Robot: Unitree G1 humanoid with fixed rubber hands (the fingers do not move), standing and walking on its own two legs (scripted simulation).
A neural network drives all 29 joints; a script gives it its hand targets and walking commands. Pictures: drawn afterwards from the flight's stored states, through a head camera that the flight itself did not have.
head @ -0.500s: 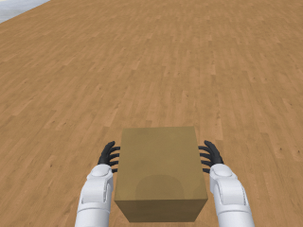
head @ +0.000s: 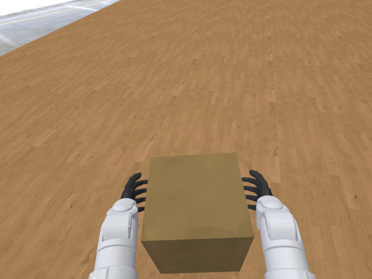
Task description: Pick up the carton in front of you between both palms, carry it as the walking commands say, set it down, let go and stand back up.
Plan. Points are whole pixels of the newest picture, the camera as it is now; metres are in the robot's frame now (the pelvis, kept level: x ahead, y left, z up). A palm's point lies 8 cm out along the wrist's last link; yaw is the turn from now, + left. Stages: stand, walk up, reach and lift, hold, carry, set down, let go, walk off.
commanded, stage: hold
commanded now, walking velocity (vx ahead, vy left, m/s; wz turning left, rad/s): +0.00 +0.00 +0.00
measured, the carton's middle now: (196, 216) +0.31 +0.00 -0.05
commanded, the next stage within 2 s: set down in 0.12 s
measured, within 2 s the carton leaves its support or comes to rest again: neither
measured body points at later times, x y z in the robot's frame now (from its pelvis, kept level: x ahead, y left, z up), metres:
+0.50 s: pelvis +0.00 +0.02 -0.01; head +0.04 -0.01 +0.43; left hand +0.35 +0.14 -0.01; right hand +0.35 -0.16 -0.03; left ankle -0.02 +0.17 -0.74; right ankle +0.07 -0.10 -0.74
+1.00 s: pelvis -0.04 +0.02 -0.13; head +0.20 -0.03 +0.25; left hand +0.40 +0.12 -0.21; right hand +0.40 -0.18 -0.22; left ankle -0.02 +0.17 -0.74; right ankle +0.07 -0.10 -0.74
